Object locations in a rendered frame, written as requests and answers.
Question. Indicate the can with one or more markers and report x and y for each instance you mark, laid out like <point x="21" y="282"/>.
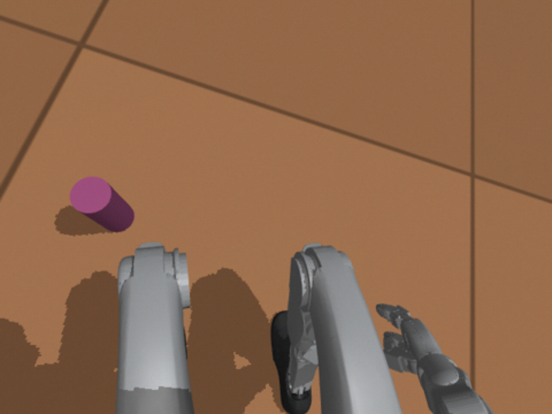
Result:
<point x="96" y="199"/>

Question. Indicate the right robot arm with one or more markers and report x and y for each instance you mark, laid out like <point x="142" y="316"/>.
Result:
<point x="447" y="388"/>

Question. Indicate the right robot foot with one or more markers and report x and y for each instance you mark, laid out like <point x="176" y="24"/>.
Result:
<point x="291" y="402"/>

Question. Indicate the right robot hand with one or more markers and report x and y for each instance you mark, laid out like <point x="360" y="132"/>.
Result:
<point x="402" y="352"/>

